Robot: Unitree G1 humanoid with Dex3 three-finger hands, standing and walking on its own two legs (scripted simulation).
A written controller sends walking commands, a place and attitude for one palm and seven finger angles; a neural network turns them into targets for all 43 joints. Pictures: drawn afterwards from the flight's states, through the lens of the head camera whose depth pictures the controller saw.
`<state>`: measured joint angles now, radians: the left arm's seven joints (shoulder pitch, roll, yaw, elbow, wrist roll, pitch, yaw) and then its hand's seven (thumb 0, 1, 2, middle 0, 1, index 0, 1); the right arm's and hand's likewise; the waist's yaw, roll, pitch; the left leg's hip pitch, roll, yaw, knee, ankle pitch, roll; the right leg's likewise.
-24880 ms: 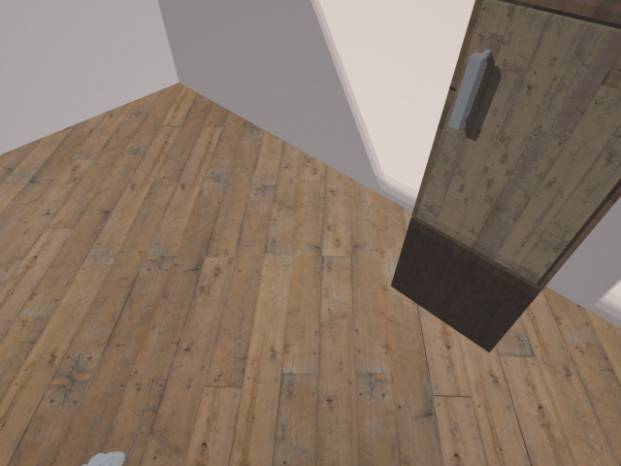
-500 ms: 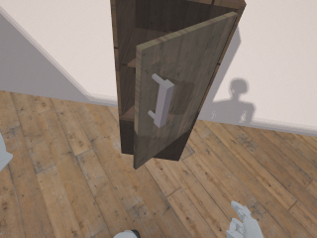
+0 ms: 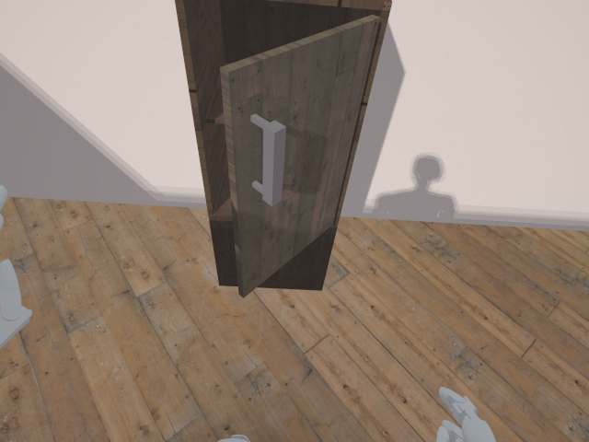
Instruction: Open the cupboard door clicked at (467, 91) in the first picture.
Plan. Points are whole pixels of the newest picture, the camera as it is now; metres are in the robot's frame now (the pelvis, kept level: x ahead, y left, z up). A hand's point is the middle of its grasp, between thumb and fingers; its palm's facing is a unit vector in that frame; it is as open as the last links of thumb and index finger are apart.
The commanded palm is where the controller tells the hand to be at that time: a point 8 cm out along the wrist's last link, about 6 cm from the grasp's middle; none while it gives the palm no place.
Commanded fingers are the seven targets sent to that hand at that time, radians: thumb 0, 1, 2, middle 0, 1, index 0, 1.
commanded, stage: stop stepping back and stand still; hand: left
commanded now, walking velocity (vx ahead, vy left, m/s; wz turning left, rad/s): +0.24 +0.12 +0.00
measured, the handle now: (264, 160) +0.53 +0.06 +0.10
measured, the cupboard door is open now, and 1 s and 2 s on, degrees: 48 48 48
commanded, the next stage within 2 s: let the arm hang, fingers relaxed in 0.68 s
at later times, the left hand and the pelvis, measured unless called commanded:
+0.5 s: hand out of the picture +0.15 +0.28 +0.17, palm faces +0.40 -0.77 -0.50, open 7.4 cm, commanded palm +0.10 +0.31 +0.18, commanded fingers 0.00 0.90 0.90 -0.20 -0.30 -0.20 -0.30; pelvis -0.04 +0.02 +0.01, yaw -1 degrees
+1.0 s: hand out of the picture +0.09 +0.27 -0.12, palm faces +0.03 -0.95 -0.32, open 7.4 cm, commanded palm none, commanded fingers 0.00 0.90 0.90 -0.20 -0.30 -0.20 -0.30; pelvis -0.05 +0.05 +0.00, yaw +3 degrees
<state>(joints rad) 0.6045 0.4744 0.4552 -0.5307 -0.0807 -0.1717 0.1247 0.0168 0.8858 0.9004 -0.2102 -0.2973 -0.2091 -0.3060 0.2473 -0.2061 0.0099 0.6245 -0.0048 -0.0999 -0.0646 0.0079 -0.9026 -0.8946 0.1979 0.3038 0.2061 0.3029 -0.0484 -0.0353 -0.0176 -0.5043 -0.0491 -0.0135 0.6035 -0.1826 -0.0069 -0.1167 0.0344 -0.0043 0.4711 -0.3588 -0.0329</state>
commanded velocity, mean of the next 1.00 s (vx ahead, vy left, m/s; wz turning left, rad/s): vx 0.05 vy -0.01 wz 0.00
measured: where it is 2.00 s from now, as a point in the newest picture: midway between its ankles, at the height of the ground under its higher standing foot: outside the picture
